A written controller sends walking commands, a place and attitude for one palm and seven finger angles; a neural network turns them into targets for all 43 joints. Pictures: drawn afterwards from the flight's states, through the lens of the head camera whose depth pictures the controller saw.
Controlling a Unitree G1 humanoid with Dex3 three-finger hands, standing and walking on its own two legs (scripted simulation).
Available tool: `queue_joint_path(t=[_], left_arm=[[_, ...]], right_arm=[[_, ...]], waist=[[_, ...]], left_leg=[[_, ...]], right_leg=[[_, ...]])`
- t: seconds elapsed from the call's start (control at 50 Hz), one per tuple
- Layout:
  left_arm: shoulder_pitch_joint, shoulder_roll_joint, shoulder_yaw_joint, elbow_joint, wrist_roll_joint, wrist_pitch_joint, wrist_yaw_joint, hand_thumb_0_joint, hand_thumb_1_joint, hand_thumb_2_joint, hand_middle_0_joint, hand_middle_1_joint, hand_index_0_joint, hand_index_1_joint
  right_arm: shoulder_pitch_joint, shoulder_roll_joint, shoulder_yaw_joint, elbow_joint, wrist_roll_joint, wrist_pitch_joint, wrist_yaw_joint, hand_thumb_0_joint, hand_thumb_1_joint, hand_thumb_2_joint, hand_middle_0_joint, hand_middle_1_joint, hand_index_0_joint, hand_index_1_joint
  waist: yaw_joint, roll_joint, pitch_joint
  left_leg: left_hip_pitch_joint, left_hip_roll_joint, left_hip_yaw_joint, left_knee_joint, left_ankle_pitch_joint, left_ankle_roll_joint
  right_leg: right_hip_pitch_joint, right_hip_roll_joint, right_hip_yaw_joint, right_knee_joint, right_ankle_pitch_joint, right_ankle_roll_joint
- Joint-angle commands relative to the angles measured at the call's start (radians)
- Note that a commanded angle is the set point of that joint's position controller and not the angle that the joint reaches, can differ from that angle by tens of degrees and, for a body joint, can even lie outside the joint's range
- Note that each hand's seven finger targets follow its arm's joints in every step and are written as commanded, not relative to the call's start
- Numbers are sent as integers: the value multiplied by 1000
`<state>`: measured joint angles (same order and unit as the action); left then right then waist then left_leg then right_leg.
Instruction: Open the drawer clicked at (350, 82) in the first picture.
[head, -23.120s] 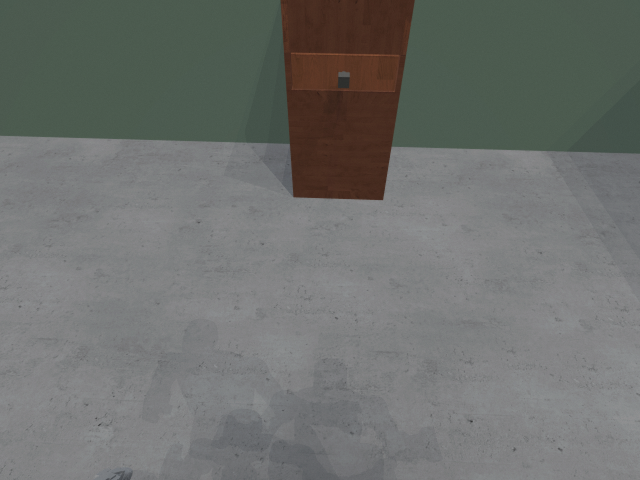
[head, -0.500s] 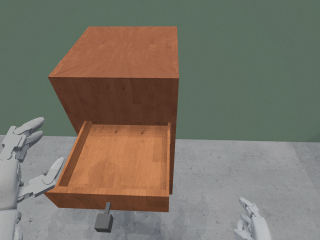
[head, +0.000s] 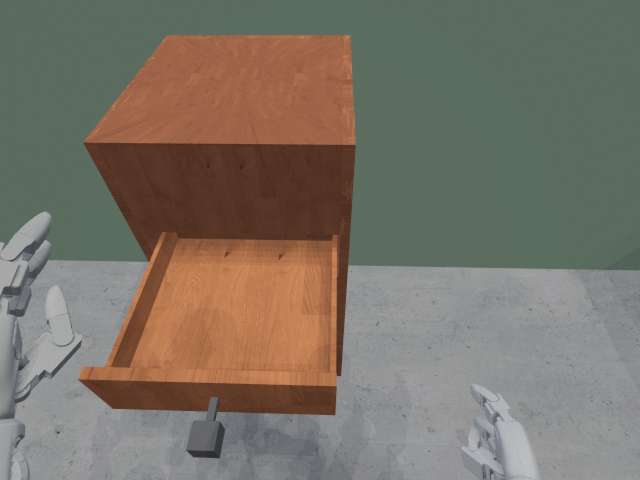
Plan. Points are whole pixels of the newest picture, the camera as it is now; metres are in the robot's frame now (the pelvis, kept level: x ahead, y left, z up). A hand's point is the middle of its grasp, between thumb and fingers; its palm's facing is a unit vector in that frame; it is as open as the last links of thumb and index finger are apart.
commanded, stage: step back with the hand held close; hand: left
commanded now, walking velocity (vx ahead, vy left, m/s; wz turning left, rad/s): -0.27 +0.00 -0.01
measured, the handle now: (209, 425) +0.22 +0.20 -0.16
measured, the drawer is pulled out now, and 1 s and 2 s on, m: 0.30 0.30 0.30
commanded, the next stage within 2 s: stop stepping back and stand still in 0.98 s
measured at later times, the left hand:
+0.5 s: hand (52, 431) +0.12 +0.22 +0.16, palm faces +0.44 -0.81 -0.40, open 7.4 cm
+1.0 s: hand out of the picture +0.03 +0.18 +0.16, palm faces +0.33 -0.81 -0.49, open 7.4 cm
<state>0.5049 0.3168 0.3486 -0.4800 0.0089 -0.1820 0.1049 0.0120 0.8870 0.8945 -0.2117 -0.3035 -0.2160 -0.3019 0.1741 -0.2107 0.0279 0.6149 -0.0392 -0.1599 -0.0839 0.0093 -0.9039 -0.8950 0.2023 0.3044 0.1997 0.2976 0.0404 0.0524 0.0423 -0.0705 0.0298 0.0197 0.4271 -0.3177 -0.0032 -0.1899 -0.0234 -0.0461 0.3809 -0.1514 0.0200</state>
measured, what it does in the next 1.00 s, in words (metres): walks backwards: right foot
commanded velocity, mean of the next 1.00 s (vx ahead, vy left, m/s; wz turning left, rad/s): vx -0.31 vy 0.00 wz -0.04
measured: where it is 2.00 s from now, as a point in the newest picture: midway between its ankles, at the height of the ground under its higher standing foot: outside the picture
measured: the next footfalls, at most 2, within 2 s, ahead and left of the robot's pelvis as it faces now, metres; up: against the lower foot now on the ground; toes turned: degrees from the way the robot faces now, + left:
right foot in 0.82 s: -0.11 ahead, -0.12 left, +0.00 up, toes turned +1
left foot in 1.18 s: -0.24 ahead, +0.05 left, +0.00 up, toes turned +5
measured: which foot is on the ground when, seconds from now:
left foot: down 0.00-0.86, up 0.88-1.00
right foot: down 0.00-0.62, up 0.64-0.80, down 0.82-1.00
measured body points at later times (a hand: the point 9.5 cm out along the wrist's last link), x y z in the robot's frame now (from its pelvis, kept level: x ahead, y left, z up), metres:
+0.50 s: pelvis -0.07 -0.01 -0.02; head -0.05 -0.01 +0.43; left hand +0.09 +0.26 +0.18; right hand +0.11 -0.24 -0.09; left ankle -0.06 +0.11 -0.74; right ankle -0.01 -0.13 -0.74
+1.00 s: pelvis -0.17 -0.05 +0.00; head -0.14 -0.06 +0.45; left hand +0.01 +0.22 +0.18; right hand +0.00 -0.28 -0.09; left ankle -0.19 +0.09 -0.67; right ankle -0.15 -0.12 -0.74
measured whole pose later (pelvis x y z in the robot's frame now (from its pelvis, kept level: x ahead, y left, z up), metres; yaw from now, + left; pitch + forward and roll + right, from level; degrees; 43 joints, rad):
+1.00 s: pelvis -0.17 -0.05 +0.00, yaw -1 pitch +2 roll +4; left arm 0.63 0.35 0.35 -0.54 -0.02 -0.21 0.15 0.01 0.89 0.90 -0.21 -0.30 -0.22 -0.30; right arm 0.15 -0.18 -0.01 0.64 0.01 -0.11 -0.07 0.01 -0.91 -0.89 0.20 0.30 0.20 0.30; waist -0.01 -0.04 0.02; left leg -0.47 -0.03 0.03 0.98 -0.45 -0.04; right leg -0.30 0.01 0.03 0.46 -0.20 -0.06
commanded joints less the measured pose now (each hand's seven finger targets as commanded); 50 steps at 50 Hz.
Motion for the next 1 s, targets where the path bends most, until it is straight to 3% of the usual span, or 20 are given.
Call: queue_joint_path(t=[0.0,0.08,0.16,0.2,0.32,0.36,0.4,0.44,0.48,0.54,0.58,0.62,0.7,0.78,0.8,0.82,0.84,0.88,0.92,0.98], left_arm=[[56,148,104,-221,-1,-88,30,0,900,900,-200,-300,-200,-300],[140,178,132,-275,-11,-89,49,0,900,900,-200,-300,-200,-300],[194,204,160,-337,-30,-90,68,0,900,900,-200,-300,-200,-300],[199,203,164,-360,-31,-95,73,0,900,900,-200,-300,-200,-300],[130,175,137,-371,-16,-115,101,0,900,900,-200,-300,-200,-300],[109,173,119,-352,-17,-116,109,0,900,900,-200,-300,-200,-300],[68,180,106,-340,-23,-117,100,0,900,900,-200,-300,-200,-300],[60,193,110,-284,-40,-111,81,0,900,900,-200,-300,-200,-300],[38,201,117,-298,-34,-100,78,0,900,900,-200,-300,-200,-300],[92,203,144,-272,-34,-94,75,0,900,900,-200,-300,-200,-300],[107,200,137,-331,-18,-112,82,0,900,900,-200,-300,-200,-300],[110,180,140,-338,-10,-110,98,0,900,900,-200,-300,-200,-300],[162,171,115,-353,-33,-92,112,0,900,900,-200,-300,-200,-300],[91,182,101,-348,-42,-88,102,0,900,900,-200,-300,-200,-300],[74,207,124,-337,-41,-96,95,0,900,900,-200,-300,-200,-300],[67,215,128,-301,-47,-91,79,0,900,900,-200,-300,-200,-300],[69,225,129,-275,-56,-86,72,0,900,900,-200,-300,-200,-300],[115,228,145,-246,-52,-76,69,0,900,900,-200,-300,-200,-300],[121,206,142,-227,-38,-90,70,0,900,900,-200,-300,-200,-300],[115,222,140,-244,-22,-87,78,0,900,900,-200,-300,-200,-300]], right_arm=[[-70,-124,-71,-201,4,-9,-17,0,-900,-900,200,300,200,300],[-60,-113,-87,-234,17,19,-16,0,-900,-900,200,300,200,300],[-60,-103,-94,-241,26,26,-23,0,-900,-900,200,300,200,300],[-53,-103,-94,-247,23,19,-25,0,-900,-900,200,300,200,300],[-35,-106,-87,-213,-9,-47,-35,0,-900,-900,200,300,200,300],[-18,-113,-85,-184,-5,-60,-35,0,-900,-900,200,300,200,300],[-16,-124,-85,-182,17,-62,-21,0,-900,-900,200,300,200,300],[0,-103,-86,-167,45,-53,1,0,-900,-900,200,300,200,300],[-31,-80,-68,-174,44,-38,3,0,-900,-900,200,300,200,300],[-58,-80,-55,-175,38,-18,-7,0,-900,-900,200,300,200,300],[-79,-118,-72,-201,24,-23,-15,0,-900,-900,200,300,200,300],[-77,-109,-80,-202,4,-43,-21,0,-900,-900,200,300,200,300],[-23,-117,-94,-153,3,-73,-15,0,-900,-900,200,300,200,300],[-56,-131,-82,-119,4,-70,-15,0,-900,-900,200,300,200,300],[-70,-131,-83,-125,14,-66,-12,0,-900,-900,200,300,200,300],[-81,-115,-95,-145,51,-61,1,0,-900,-900,200,300,200,300],[-71,-107,-109,-159,76,-57,10,0,-900,-900,200,300,200,300],[-102,-54,-85,-144,56,-31,23,0,-900,-900,200,300,200,300],[-134,-25,-55,-157,49,-2,11,0,-900,-900,200,300,200,300],[-132,-41,-55,-162,41,23,-6,0,-900,-900,200,300,200,300]], waist=[[-38,-22,-156],[-53,-67,-251],[-57,-27,-262],[-55,-20,-241],[-43,177,-95],[-53,117,-65],[-67,8,-103],[-64,-198,-160],[-55,-259,-128],[-59,-166,-86],[-38,104,-80],[-56,193,-81],[-50,159,-145],[-53,133,-127],[-47,71,-125],[-47,-118,-161],[-43,-294,-159],[-46,-233,-166],[-55,-210,-172],[-42,-233,-181]], left_leg=[[-162,17,-31,-10,309,11],[-191,35,-49,67,482,-9],[-203,46,-69,104,501,-15],[-233,70,-97,63,468,-9],[-432,202,-166,-76,325,79],[-383,185,-156,6,349,71],[-339,94,-99,146,208,27],[-242,-44,-13,348,-103,-3],[-226,-25,-40,403,-160,11],[-189,3,-14,14,-42,26],[-304,184,-215,-129,78,91],[-563,270,-274,-236,-130,134],[-245,229,-179,-43,402,117],[-223,229,-191,12,390,88],[-237,201,-148,75,302,68],[-281,81,-22,222,45,11],[-336,-52,7,485,-127,-18],[-444,-43,-85,703,-173,-32],[-434,-31,-29,630,-144,-46],[-340,-42,18,434,-166,-28]], right_leg=[[114,-61,75,23,268,-47],[158,-103,65,108,475,-70],[92,-121,70,154,461,-86],[65,-87,47,193,352,-69],[28,7,17,358,-183,-22],[2,-14,55,237,-102,-40],[-20,-116,206,100,218,-91],[-140,-286,382,-81,60,-165],[-193,-305,343,-113,-52,-187],[-172,-169,186,-18,-97,-84],[-109,-14,86,182,-112,-17],[17,54,45,452,-289,-12],[-110,51,33,309,-309,-9],[-44,21,55,64,-147,-20],[-33,-24,87,-8,-5,-32],[-55,-165,262,-67,138,-83],[-116,-336,498,-149,214,-162],[-44,-339,391,-68,431,-222],[8,-253,250,-15,563,-184],[25,-232,253,-59,462,-152]])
